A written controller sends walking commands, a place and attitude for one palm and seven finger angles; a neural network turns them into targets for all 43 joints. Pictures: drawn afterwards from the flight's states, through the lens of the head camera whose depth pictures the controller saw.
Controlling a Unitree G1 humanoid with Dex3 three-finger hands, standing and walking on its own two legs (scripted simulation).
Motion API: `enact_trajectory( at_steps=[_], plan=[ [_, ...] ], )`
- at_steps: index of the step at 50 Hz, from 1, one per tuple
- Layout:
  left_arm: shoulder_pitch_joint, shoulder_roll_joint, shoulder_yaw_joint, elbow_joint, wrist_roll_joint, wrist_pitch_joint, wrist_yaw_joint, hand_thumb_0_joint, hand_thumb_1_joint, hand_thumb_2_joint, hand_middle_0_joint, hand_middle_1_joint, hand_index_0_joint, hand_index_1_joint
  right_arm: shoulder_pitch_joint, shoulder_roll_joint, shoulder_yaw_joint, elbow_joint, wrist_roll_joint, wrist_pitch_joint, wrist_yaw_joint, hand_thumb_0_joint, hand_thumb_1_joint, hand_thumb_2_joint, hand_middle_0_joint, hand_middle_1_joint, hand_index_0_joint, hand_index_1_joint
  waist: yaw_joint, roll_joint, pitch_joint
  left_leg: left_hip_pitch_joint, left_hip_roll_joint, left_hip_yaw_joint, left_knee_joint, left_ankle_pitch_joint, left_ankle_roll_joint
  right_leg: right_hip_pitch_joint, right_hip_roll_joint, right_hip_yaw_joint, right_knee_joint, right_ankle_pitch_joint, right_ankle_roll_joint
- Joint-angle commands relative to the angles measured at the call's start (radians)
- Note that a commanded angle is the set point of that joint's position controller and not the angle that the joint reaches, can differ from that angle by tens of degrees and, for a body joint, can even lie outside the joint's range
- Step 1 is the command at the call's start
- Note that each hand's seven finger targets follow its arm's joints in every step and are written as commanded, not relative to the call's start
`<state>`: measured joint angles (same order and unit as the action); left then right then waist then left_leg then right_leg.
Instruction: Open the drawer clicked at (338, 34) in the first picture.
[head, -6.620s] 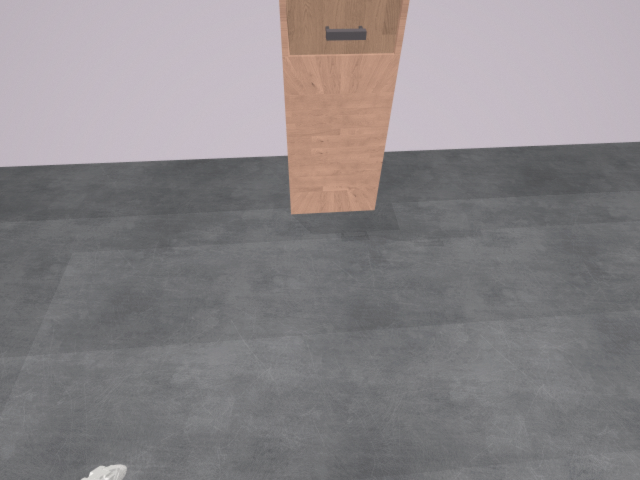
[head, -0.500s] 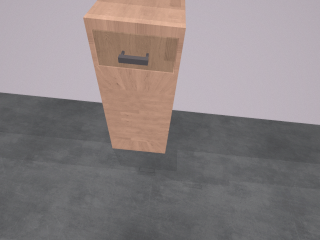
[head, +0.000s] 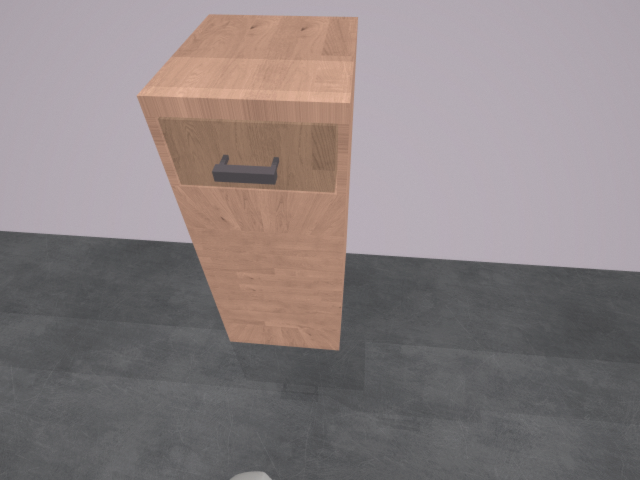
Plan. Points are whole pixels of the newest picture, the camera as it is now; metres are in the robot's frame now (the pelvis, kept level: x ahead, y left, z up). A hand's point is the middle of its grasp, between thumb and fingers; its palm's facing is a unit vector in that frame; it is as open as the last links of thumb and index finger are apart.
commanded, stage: take the last steps up to it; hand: left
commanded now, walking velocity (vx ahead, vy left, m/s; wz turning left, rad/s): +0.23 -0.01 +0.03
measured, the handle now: (247, 167) +0.66 +0.18 +0.02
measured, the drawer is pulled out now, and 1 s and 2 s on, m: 0.00 0.00 0.00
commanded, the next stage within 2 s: come to a stop and stand still in 0.22 s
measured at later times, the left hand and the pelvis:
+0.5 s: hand (190, 466) +0.18 +0.21 -0.18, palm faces +0.05 -0.98 -0.20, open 7.3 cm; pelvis +0.15 +0.03 +0.00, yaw +0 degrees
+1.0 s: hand (186, 456) +0.19 +0.22 -0.17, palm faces +0.07 -0.97 -0.24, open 7.4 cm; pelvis +0.13 +0.03 -0.01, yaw +0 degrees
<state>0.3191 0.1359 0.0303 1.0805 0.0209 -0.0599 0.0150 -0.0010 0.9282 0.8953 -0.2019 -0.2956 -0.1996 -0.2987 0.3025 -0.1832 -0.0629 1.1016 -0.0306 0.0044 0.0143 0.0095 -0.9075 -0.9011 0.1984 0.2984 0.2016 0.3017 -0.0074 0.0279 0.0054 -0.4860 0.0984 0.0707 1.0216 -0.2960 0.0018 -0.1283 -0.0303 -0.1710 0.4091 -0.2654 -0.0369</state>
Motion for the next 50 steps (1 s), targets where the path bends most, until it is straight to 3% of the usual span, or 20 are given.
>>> enact_trajectory(
  at_steps=[1,6,9,10,11,12,15,19,25,28,29,30,31,32,34,38,45,48,49,50],
  plan=[
    [0.081,0.130,0.023,-0.003,0.004,-0.022,0.003,0.000,0.900,0.900,-0.200,-0.300,-0.200,-0.300,-0.060,-0.001,0.000,-0.089,0.007,-0.024,0.011,0.000,-0.900,-0.900,0.200,0.300,0.200,0.300,0.010,-0.130,0.120,-0.059,0.026,0.012,-0.153,0.074,-0.016,-0.060,-0.246,0.168,-0.255,0.128,-0.116],
    [0.111,0.146,0.030,0.019,0.006,-0.015,0.003,0.000,0.900,0.900,-0.200,-0.300,-0.200,-0.300,-0.132,0.001,0.008,-0.119,0.011,-0.043,0.015,0.000,-0.900,-0.900,0.200,0.300,0.200,0.300,0.027,-0.155,0.109,0.039,-0.009,0.043,-0.330,0.073,0.008,-0.021,-0.246,0.141,-0.183,0.211,-0.108],
    [0.098,0.134,0.033,0.023,0.001,-0.001,0.004,0.000,0.900,0.900,-0.200,-0.300,-0.200,-0.300,-0.004,-0.034,0.003,-0.079,0.006,-0.055,0.002,0.000,-0.900,-0.900,0.200,0.300,0.200,0.300,-0.039,-0.060,0.065,0.311,-0.046,0.062,-0.483,0.135,0.020,-0.102,-0.196,0.095,0.001,0.197,-0.071],
    [0.113,0.103,0.027,0.018,-0.002,0.003,0.001,0.000,0.900,0.900,-0.200,-0.300,-0.200,-0.300,0.111,-0.093,-0.009,-0.046,-0.001,-0.064,-0.008,0.000,-0.900,-0.900,0.200,0.300,0.200,0.300,-0.078,0.064,-0.002,0.471,0.024,-0.043,-0.559,0.158,0.045,-0.173,-0.127,0.055,0.219,0.154,-0.036],
    [0.160,0.048,0.019,0.002,-0.012,0.003,-0.005,0.000,0.900,0.900,-0.200,-0.300,-0.200,-0.300,0.207,-0.197,-0.030,-0.029,-0.009,-0.068,-0.022,0.000,-0.900,-0.900,0.200,0.300,0.200,0.300,-0.086,0.284,-0.094,0.619,0.258,-0.357,-0.653,0.243,0.141,-0.346,-0.008,-0.020,0.501,-0.166,0.013],
    [0.125,0.066,0.015,-0.028,-0.006,0.002,-0.005,0.000,0.900,0.900,-0.200,-0.300,-0.200,-0.300,0.229,-0.217,-0.028,-0.023,0.003,-0.056,-0.032,0.000,-0.900,-0.900,0.200,0.300,0.200,0.300,-0.091,0.269,-0.113,0.602,0.333,-0.470,-0.742,0.188,0.202,-0.414,0.020,0.067,0.680,-0.356,0.009],
    [0.031,0.065,0.022,-0.020,0.000,0.010,-0.013,0.000,0.900,0.900,-0.200,-0.300,-0.200,-0.300,0.045,-0.110,-0.002,-0.069,0.007,-0.062,-0.040,0.000,-0.900,-0.900,0.200,0.300,0.200,0.300,-0.034,0.089,0.023,0.345,0.272,-0.312,-0.795,0.145,0.187,-0.440,-0.084,0.152,0.786,-0.176,0.014],
    [0.100,0.008,0.005,0.015,-0.007,0.049,0.001,0.000,0.900,0.900,-0.200,-0.300,-0.200,-0.300,-0.053,-0.049,0.026,-0.081,0.012,-0.071,-0.056,0.000,-0.900,-0.900,0.200,0.300,0.200,0.300,0.038,0.048,-0.007,0.253,0.186,-0.081,-0.745,0.657,0.150,-0.236,-0.085,0.150,0.509,-0.081,0.061],
    [0.033,0.083,0.016,-0.036,-0.002,0.081,0.014,0.000,0.900,0.900,-0.200,-0.300,-0.200,-0.300,-0.072,-0.115,-0.003,-0.068,0.014,-0.022,-0.058,0.000,-0.900,-0.900,0.200,0.300,0.200,0.300,0.026,0.119,0.016,0.286,0.184,-0.065,-0.661,0.686,0.132,-0.160,-0.041,0.094,0.257,-0.008,0.064],
    [0.033,0.133,0.036,-0.062,0.001,0.080,0.014,0.000,0.900,0.900,-0.200,-0.300,-0.200,-0.300,-0.087,-0.122,-0.018,-0.083,0.012,0.002,-0.052,0.000,-0.900,-0.900,0.200,0.300,0.200,0.300,0.043,0.078,0.029,0.229,0.144,-0.057,-0.559,0.494,0.077,-0.088,-0.060,0.113,0.131,0.197,0.048],
    [0.034,0.171,0.041,-0.073,0.006,0.071,0.017,0.000,0.900,0.900,-0.200,-0.300,-0.200,-0.300,-0.072,-0.101,-0.019,-0.090,0.016,0.006,-0.048,0.000,-0.900,-0.900,0.200,0.300,0.200,0.300,0.042,-0.022,0.003,0.206,0.070,-0.014,-0.473,0.351,0.032,-0.053,-0.123,0.196,0.094,0.445,0.027],
    [0.011,0.222,0.046,-0.085,0.011,0.065,0.018,0.000,0.900,0.900,-0.200,-0.300,-0.200,-0.300,-0.034,-0.064,-0.019,-0.093,0.021,0.011,-0.040,0.000,-0.900,-0.900,0.200,0.300,0.200,0.300,0.019,-0.156,-0.021,0.157,-0.034,0.046,-0.330,0.091,-0.009,-0.034,-0.263,0.317,0.061,0.693,-0.043],
    [0.035,0.258,0.053,-0.087,0.004,0.059,0.019,0.000,0.900,0.900,-0.200,-0.300,-0.200,-0.300,-0.042,-0.038,-0.016,-0.102,0.025,0.028,-0.042,0.000,-0.900,-0.900,0.200,0.300,0.200,0.300,0.047,-0.293,-0.078,0.129,-0.100,0.025,-0.140,-0.299,-0.026,-0.020,-0.380,0.420,-0.011,0.879,-0.144],
    [0.026,0.249,0.053,-0.094,0.000,0.059,0.023,0.000,0.900,0.900,-0.200,-0.300,-0.200,-0.300,-0.061,-0.056,-0.019,-0.109,0.025,0.041,-0.046,0.000,-0.900,-0.900,0.200,0.300,0.200,0.300,0.056,-0.274,-0.098,0.119,-0.098,-0.073,0.001,-0.360,-0.020,-0.046,-0.398,0.434,-0.031,0.866,-0.184],
    [-0.064,0.223,0.054,-0.119,0.002,0.064,0.034,0.000,0.900,0.900,-0.200,-0.300,-0.200,-0.300,-0.048,-0.061,-0.023,-0.097,0.024,0.044,-0.044,0.000,-0.900,-0.900,0.200,0.300,0.200,0.300,0.022,-0.143,-0.081,0.042,-0.089,-0.111,0.148,-0.271,-0.030,-0.007,-0.351,0.366,0.007,0.836,-0.193],
    [-0.103,0.222,0.056,-0.149,0.002,0.063,0.035,0.000,0.900,0.900,-0.200,-0.300,-0.200,-0.300,-0.062,-0.076,-0.023,-0.103,0.016,0.058,-0.030,0.000,-0.900,-0.900,0.200,0.300,0.200,0.300,0.026,-0.184,-0.070,0.032,-0.088,-0.113,0.150,-0.160,-0.059,-0.033,-0.305,0.299,-0.039,0.605,-0.144],
    [-0.075,0.248,0.065,-0.140,0.017,0.070,0.024,0.000,0.900,0.900,-0.200,-0.300,-0.200,-0.300,-0.069,-0.060,-0.001,-0.124,0.021,0.030,-0.017,0.000,-0.900,-0.900,0.200,0.300,0.200,0.300,0.056,-0.228,-0.083,0.163,-0.088,-0.035,-0.295,-0.167,-0.038,-0.014,-0.256,0.333,-0.126,0.160,-0.129],
    [-0.119,0.223,0.054,-0.125,0.004,0.077,0.019,0.000,0.900,0.900,-0.200,-0.300,-0.200,-0.300,0.060,-0.039,0.014,-0.075,0.020,0.012,-0.023,0.000,-0.900,-0.900,0.200,0.300,0.200,0.300,-0.006,-0.209,-0.075,0.380,-0.097,0.003,-0.592,0.006,-0.019,-0.157,-0.183,0.281,-0.124,-0.091,-0.053],
    [-0.118,0.188,0.042,-0.119,-0.003,0.080,0.016,0.000,0.900,0.900,-0.200,-0.300,-0.200,-0.300,0.086,-0.054,0.017,-0.061,0.019,0.004,-0.026,0.000,-0.900,-0.900,0.200,0.300,0.200,0.300,-0.015,-0.130,-0.057,0.451,-0.060,-0.042,-0.686,0.017,-0.013,-0.233,-0.137,0.248,-0.063,-0.176,-0.012],
    [-0.098,0.129,0.027,-0.121,-0.014,0.083,0.011,0.000,0.900,0.900,-0.200,-0.300,-0.200,-0.300,0.073,-0.103,0.011,-0.067,0.006,-0.007,-0.028,0.000,-0.900,-0.900,0.200,0.300,0.200,0.300,-0.003,0.069,-0.009,0.371,0.066,-0.224,-0.789,-0.108,0.030,-0.283,-0.061,0.195,0.028,-0.172,0.033]
  ],
)
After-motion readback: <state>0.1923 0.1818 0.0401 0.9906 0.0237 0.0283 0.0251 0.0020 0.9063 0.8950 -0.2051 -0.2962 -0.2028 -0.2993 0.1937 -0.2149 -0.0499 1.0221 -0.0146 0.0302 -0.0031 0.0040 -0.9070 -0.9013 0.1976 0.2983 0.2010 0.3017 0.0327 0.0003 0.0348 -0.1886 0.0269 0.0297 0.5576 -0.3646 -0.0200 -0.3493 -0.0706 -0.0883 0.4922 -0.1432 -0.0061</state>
